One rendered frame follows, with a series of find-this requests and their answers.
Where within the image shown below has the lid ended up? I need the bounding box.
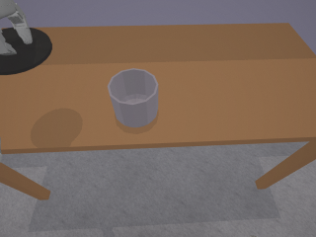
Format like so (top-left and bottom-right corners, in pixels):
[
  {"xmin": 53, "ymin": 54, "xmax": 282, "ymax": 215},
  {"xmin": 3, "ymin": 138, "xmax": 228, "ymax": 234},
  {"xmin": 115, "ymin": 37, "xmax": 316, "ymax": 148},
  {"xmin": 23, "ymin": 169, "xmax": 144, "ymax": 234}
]
[{"xmin": 0, "ymin": 27, "xmax": 52, "ymax": 75}]

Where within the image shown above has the robot left hand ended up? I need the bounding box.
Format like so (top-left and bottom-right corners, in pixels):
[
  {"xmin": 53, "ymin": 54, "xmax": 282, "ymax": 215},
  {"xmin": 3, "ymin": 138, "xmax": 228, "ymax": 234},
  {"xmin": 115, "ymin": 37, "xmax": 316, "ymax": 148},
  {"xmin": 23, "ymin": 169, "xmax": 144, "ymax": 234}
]
[{"xmin": 0, "ymin": 0, "xmax": 33, "ymax": 55}]

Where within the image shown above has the knob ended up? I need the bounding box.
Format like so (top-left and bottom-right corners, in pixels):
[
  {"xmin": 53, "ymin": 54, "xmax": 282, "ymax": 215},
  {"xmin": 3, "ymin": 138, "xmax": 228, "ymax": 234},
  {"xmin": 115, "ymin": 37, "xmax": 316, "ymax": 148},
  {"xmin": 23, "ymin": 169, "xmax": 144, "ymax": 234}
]
[{"xmin": 2, "ymin": 30, "xmax": 24, "ymax": 48}]

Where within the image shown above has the table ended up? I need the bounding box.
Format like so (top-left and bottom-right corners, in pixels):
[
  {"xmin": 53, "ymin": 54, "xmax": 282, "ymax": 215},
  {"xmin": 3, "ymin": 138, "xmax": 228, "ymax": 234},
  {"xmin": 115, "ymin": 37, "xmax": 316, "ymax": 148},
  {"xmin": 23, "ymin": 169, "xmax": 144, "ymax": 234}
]
[{"xmin": 0, "ymin": 23, "xmax": 316, "ymax": 200}]

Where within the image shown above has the pot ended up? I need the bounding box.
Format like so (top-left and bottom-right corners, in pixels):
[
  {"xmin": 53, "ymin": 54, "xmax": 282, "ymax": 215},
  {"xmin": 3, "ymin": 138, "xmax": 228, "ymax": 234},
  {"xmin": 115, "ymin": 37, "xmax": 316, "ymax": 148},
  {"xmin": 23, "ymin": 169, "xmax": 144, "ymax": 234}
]
[{"xmin": 108, "ymin": 68, "xmax": 159, "ymax": 127}]

